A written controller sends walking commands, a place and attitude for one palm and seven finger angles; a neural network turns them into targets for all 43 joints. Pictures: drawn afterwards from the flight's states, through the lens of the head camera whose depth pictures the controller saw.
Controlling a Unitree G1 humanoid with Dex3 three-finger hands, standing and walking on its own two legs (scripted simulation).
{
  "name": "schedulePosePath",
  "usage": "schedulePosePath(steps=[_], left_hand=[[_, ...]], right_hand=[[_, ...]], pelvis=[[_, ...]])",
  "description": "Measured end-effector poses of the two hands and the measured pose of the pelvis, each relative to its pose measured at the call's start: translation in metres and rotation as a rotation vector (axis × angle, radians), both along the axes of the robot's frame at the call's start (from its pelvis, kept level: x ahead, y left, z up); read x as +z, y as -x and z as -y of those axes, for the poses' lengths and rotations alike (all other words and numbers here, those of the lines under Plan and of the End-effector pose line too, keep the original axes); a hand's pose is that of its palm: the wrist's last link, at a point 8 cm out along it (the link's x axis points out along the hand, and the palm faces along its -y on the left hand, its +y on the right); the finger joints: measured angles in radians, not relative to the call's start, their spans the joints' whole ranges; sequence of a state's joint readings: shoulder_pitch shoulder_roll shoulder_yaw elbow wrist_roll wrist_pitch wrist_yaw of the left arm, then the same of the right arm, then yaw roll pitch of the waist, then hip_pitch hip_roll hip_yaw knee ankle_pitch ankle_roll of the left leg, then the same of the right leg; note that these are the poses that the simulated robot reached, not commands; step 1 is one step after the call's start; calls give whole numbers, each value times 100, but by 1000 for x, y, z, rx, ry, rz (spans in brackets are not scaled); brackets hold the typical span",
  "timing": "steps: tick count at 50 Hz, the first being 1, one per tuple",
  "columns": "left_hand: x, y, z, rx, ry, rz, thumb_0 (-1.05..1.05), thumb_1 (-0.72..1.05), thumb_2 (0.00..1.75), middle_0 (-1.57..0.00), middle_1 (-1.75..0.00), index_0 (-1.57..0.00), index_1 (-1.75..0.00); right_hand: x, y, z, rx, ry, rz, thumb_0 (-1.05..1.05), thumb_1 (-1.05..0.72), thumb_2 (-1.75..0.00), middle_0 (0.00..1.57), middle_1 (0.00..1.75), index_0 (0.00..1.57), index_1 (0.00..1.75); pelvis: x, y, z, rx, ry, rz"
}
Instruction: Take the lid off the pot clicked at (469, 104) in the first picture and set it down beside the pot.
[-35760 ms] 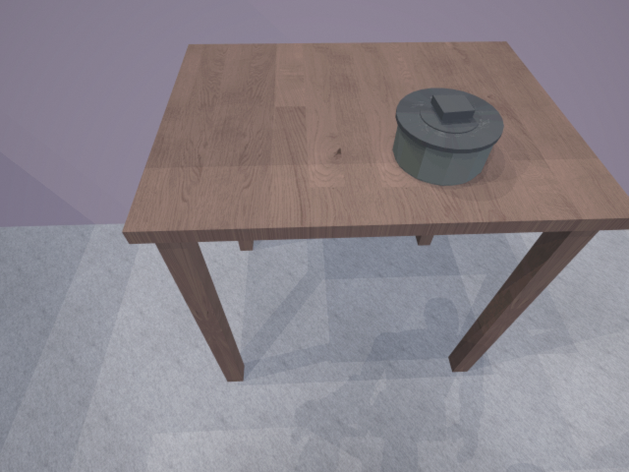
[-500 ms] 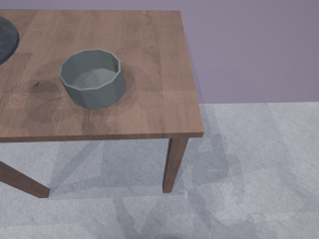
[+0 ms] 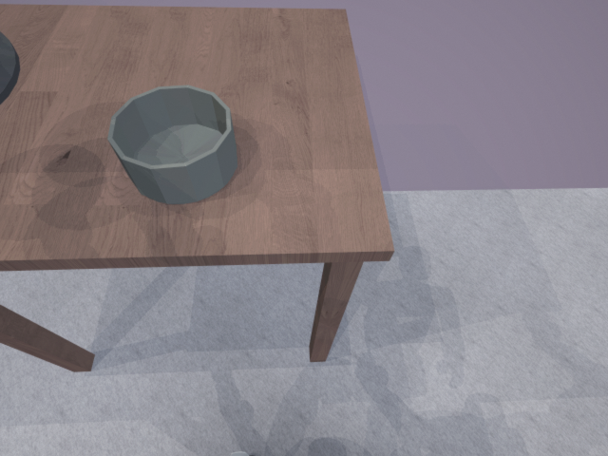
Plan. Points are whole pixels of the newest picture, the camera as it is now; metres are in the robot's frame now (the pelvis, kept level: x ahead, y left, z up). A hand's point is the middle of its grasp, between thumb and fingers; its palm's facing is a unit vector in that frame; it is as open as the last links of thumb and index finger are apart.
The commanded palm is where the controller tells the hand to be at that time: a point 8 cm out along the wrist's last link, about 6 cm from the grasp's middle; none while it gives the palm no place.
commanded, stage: move the lid sideways beside the pot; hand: left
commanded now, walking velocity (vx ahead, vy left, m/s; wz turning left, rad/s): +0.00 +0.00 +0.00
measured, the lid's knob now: out of the picture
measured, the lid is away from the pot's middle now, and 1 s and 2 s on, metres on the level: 0.22 0.22 0.22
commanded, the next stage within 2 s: lower the lid onto the table in 0.50 s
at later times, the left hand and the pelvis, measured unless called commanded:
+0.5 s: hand out of the picture +0.48 +0.36 +0.26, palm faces -0.29 -0.17 -0.94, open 9.0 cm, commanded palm +0.53 +0.37 +0.35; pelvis +0.00 +0.00 +0.00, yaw -1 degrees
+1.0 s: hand out of the picture +0.48 +0.36 +0.24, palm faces -0.30 -0.25 -0.92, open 9.0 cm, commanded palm +0.53 +0.37 +0.32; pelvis +0.01 +0.00 +0.00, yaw +0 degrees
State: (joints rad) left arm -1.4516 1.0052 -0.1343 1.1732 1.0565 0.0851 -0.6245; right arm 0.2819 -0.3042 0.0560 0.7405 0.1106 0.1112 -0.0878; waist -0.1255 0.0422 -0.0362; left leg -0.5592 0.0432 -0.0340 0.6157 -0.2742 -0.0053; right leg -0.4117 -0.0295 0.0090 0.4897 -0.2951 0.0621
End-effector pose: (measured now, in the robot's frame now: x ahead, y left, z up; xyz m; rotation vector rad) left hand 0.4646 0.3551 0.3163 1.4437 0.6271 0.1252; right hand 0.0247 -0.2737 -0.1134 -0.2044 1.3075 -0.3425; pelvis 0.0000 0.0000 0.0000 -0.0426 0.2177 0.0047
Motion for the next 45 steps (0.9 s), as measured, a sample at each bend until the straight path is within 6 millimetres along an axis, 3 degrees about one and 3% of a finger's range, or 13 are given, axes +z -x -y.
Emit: schedulePosePath(steps=[9,23,35,45], left_hand=[[1,-8,7,-10,17,5,-1,9,86,-48,-95,-51,-96],[-1,-11,-3,42,12,-10,-1,10,86,-47,-95,-51,-96],[1,-12,-8,74,53,6,-1,10,86,-47,-95,-51,-96],[-18,-14,-12,116,61,-50,-1,10,86,-47,-95,-51,-96]], right_hand=[[-2,7,0,-29,-7,-6,0,-90,-90,20,30,20,30],[0,24,5,-52,-1,-70,0,-91,-90,20,30,20,30],[2,16,6,-45,7,-45,0,-91,-90,20,30,20,30],[0,13,0,-30,0,-41,0,-91,-90,20,30,20,30]], pelvis=[[-1,-1,1,-11,-2,-8],[-1,-4,3,-14,0,-19],[-1,-8,2,-9,3,-21],[-1,-7,0,-9,3,-25]])
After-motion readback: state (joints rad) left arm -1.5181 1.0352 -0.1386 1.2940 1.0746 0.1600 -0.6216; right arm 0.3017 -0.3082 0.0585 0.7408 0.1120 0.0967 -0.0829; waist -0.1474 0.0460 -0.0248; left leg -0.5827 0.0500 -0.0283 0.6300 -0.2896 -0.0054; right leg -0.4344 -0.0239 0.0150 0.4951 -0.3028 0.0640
